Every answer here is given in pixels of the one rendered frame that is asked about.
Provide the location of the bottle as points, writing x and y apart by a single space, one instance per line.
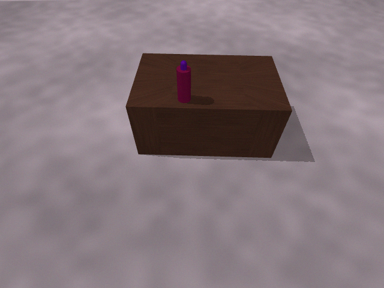
183 73

